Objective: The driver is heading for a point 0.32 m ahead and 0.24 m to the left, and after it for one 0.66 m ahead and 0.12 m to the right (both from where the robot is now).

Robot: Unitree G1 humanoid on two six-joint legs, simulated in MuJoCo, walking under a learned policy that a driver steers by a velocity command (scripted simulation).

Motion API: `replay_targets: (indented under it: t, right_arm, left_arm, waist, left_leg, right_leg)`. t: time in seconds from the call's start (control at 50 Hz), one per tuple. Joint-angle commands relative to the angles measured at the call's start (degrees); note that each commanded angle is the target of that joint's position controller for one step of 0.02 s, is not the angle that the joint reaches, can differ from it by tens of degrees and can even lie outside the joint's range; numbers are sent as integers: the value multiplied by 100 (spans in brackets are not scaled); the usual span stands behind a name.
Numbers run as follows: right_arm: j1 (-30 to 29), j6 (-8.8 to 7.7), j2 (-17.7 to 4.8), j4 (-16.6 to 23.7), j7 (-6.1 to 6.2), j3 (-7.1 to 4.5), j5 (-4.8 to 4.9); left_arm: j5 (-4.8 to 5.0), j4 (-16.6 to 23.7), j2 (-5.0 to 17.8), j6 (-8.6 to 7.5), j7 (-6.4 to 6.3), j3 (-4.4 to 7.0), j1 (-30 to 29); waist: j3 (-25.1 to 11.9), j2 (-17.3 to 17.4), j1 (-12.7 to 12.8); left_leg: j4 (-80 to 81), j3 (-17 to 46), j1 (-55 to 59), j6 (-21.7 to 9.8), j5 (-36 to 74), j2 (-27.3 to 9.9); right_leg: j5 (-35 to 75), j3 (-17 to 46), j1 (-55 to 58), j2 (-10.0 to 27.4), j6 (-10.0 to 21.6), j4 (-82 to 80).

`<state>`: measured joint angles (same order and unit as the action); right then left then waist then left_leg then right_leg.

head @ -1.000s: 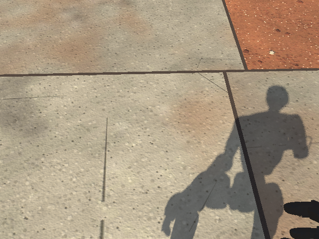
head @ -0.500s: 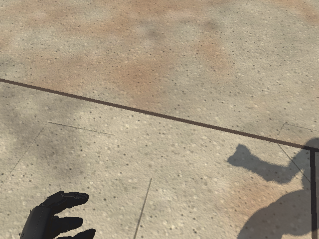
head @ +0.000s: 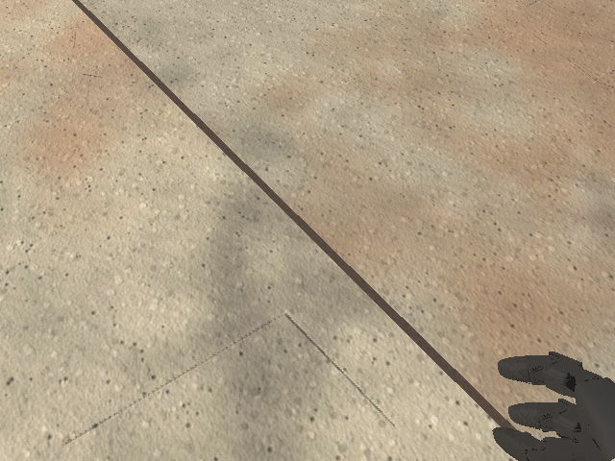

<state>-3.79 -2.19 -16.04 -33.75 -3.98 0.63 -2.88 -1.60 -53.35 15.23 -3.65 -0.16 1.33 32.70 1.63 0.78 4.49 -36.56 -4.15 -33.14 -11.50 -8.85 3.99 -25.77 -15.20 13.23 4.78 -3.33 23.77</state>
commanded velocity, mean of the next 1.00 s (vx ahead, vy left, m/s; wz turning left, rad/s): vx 0.31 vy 0.00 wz -0.24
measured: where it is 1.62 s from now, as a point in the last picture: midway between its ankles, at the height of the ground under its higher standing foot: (327, 410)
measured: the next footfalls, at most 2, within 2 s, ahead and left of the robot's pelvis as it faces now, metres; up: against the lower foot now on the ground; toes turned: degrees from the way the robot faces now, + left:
right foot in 0.40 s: +0.59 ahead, -0.07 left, +0.00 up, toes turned +2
left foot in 0.86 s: +0.66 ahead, +0.13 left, +0.00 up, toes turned -23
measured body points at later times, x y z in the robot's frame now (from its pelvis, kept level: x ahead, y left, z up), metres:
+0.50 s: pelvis +0.41 -0.02 +0.00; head +0.45 +0.00 +0.45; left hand +0.60 +0.23 -0.10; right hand +0.49 -0.29 -0.10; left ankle +0.24 +0.10 -0.57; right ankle +0.55 -0.07 -0.70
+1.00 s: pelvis +0.55 +0.04 +0.03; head +0.58 +0.06 +0.48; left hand +0.78 +0.26 -0.07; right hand +0.61 -0.25 -0.05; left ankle +0.63 +0.14 -0.70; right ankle +0.49 -0.08 -0.64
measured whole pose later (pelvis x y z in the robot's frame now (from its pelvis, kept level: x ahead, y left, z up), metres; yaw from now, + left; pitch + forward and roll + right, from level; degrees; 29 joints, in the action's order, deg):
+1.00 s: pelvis +0.55 +0.04 +0.03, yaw -18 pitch +1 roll -1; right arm 9.6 -0.8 -13.6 -39.6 1.3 -1.8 -1.0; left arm 0.2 -36.6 18.2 2.5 -1.8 3.6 11.1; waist 0.6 -2.8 -0.6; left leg -28.7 4.9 -19.2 -0.2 -10.9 1.0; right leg -28.9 9.1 -27.8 -7.8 -3.7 60.0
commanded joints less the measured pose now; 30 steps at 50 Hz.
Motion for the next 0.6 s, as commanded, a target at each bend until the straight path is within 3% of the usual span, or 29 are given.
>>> replay_targets:
  t: [0.02, 0.04, 0.06, 0.08, 0.1, 0.12, 0.14, 0.16, 0.2, 0.22, 0.24, 0.28, 0.32, 0.36, 0.38, 0.4, 0.42, 0.44, 0.46, 0.48, 0.5, 0.52, 0.54, 0.58, 0.6]
  right_arm:
    - [2551, 58, -1733, -631, 329, -651, -71]
    - [2826, 53, -1810, -494, 350, -705, 46]
    - [2739, 5, -1582, -724, 398, -700, 90]
    - [2607, -68, -1325, -877, 426, -649, 134]
    - [2299, -150, -1051, -893, 437, -572, 108]
    - [2063, -206, -773, -912, 453, -463, 132]
    - [2101, -259, -627, -956, 436, -399, 195]
    - [2188, -309, -496, -1071, 407, -356, 265]
    - [2191, -368, -621, -1206, 380, -377, 298]
    - [1699, -408, -338, -996, 413, -346, 511]
    - [1667, -394, -500, -1010, 478, -353, 548]
    - [2385, -339, -692, -1224, 613, -398, 420]
    - [2675, -317, -780, -1390, 665, -401, 294]
    - [2466, -240, -867, -1294, 718, -435, 231]
    - [2139, -179, -980, -1167, 743, -469, 196]
    - [1674, -147, -1038, -979, 747, -488, 155]
    - [2245, -126, -376, -815, 694, -357, -61]
    - [3397, -147, -174, -775, 538, -196, 180]
    - [3037, -155, -772, -705, 449, -282, 305]
    - [2130, -117, -1022, -439, 459, -371, 288]
    - [1827, -61, -940, -310, 503, -375, 219]
    - [1782, 1, -876, -216, 539, -371, 147]
    - [1842, 55, -815, -195, 544, -378, 137]
    - [1870, 40, -540, -225, 616, -327, 130]
    - [1700, 22, -419, -193, 652, -297, 133]
  left_arm:
    - [11, 1015, 502, -45, 83, 116, -362]
    - [111, 1337, 907, -102, 49, 160, -783]
    - [159, 1442, 943, -152, 29, 173, -1407]
    - [155, 1415, 795, -177, 34, 105, -1453]
    - [87, 1309, 712, -129, 45, 78, -1437]
    - [13, 1187, 635, -22, 66, 65, -1160]
    - [-32, 1163, 526, 72, 91, 46, -964]
    - [-70, 1169, 476, 125, 117, 49, -1071]
    - [-77, 1327, 327, 133, 176, 16, -1572]
    - [301, 1538, 320, -126, 76, 52, -2250]
    - [284, 1635, 185, -267, 93, -33, -2525]
    - [221, 1670, 60, -447, 212, -74, -2998]
    - [266, 1715, 273, -444, 325, 16, -3016]
    - [229, 1572, 750, -369, 375, 231, -2283]
    - [219, 1415, 977, -336, 391, 344, -1589]
    - [199, 1200, 1132, -294, 352, 423, -726]
    - [80, 1138, 1460, -282, 318, 414, -511]
    - [-172, 1558, 1466, -305, 292, 363, -1033]
    - [-48, 1932, 1378, -174, 225, 465, -1581]
    - [96, 2070, 1101, -32, 136, 397, -2032]
    - [162, 2115, 1030, 54, 84, 343, -2250]
    - [142, 2152, 1070, 76, 49, 356, -2299]
    - [117, 2176, 1060, 97, 50, 363, -2351]
    - [165, 2167, 959, 129, 32, 365, -2425]
    - [181, 2134, 1033, 168, -13, 402, -2333]
  waist:
    - [-1662, 1042, -952]
    - [-2514, 620, -1222]
    - [-1527, 171, -1180]
    - [-624, -47, -916]
    - [-176, -320, -616]
    - [0, -419, -280]
    - [-22, -147, -131]
    - [87, -149, -89]
    - [255, 10, -92]
    - [196, -223, -216]
    - [135, -266, -249]
    - [-94, -93, -702]
    - [-220, 242, -697]
    - [-642, 498, -248]
    - [-885, 621, 190]
    - [-1032, 492, 734]
    - [-1398, -1574, 280]
    - [-2853, -1656, -197]
    - [-2947, -836, 46]
    - [-1926, 17, -17]
    - [-1164, 508, -296]
    - [-880, 457, -454]
    - [-647, 221, -605]
    - [-589, 55, -719]
    - [-734, 4, -675]
  left_leg:
    - [517, 3170, 5899, -548, -1483, -1761]
    - [1383, 4981, 6142, -856, -1452, -2224]
    - [1709, 4205, 5500, -727, -859, -1989]
    - [1894, 3538, 4457, -655, -292, -1832]
    - [1957, 2984, 3607, -498, 781, -1622]
    - [2047, 2433, 2947, -382, 2077, -1450]
    - [2089, 2194, 2526, -443, 3128, -1487]
    - [2137, 1883, 2377, -380, 3846, -1377]
    - [2317, 1200, 2081, -231, 4603, -939]
    - [2267, 1200, 2028, -223, 4176, -981]
    - [2250, 951, 1908, -108, 3959, -799]
    - [2316, 743, 2219, 124, 3544, -727]
    - [2088, 634, 2484, 446, 3422, -802]
    - [1049, 487, 2741, 845, 4297, -725]
    - [41, 405, 2596, 1054, 4738, -704]
    - [-1550, 299, 2040, 1322, 4313, -544]
    - [-4388, 205, 468, 1657, -1858, 314]
    - [-6088, 1368, -778, 1885, -2997, 559]
    - [-6060, 1707, -805, 1679, -2212, 192]
    - [-5520, 1542, -885, 1478, -1818, 42]
    - [-5167, 1394, -887, 1413, -1676, -27]
    - [-4749, 1395, -650, 1396, -1591, -80]
    - [-4264, 1406, -375, 1399, -1572, -139]
    - [-2935, 1284, -7, 1495, -1506, -175]
    - [-2350, 1185, 171, 1592, -1413, -78]
  right_leg:
    - [-252, 446, -4830, -79, 521, 5681]
    - [-196, 1576, -5488, -378, 636, 6532]
    - [511, 1780, -5961, -118, 680, 6314]
    - [751, 1702, -5885, 62, 659, 5808]
    - [788, 1710, -5520, 210, 586, 5371]
    - [749, 1699, -5005, 270, 499, 5094]
    - [579, 1685, -4604, 287, 388, 4756]
    - [452, 1627, -4530, 307, 313, 4343]
    - [1014, 1295, -4433, 109, 276, 3419]
    - [1456, 1468, -4653, 98, 200, 3028]
    - [2014, 1329, -4431, -1, 193, 2141]
    - [3862, 1024, -3959, -435, 254, 849]
    - [4630, 1105, -3481, -744, 437, 472]
    - [4247, 1008, -2696, -1156, 551, 656]
    - [4030, 1007, -2032, -1208, 610, 755]
    - [4263, 1369, -1237, -878, 786, 463]
    - [6955, 2869, 147, 428, 1487, 957]
    - [6657, 5861, 1565, 1752, 2763, 648]
    - [4768, 6003, 993, 1596, 2708, 84]
    - [3263, 5425, -260, 1109, 2408, -208]
    - [2699, 5190, -1426, 871, 2275, -518]
    - [2707, 5010, -2179, 632, 2242, -699]
    - [2859, 4665, -2730, 345, 2144, -801]
    - [3889, 4029, -3298, -66, 1913, -596]
    - [4553, 3901, -3370, -158, 1866, -466]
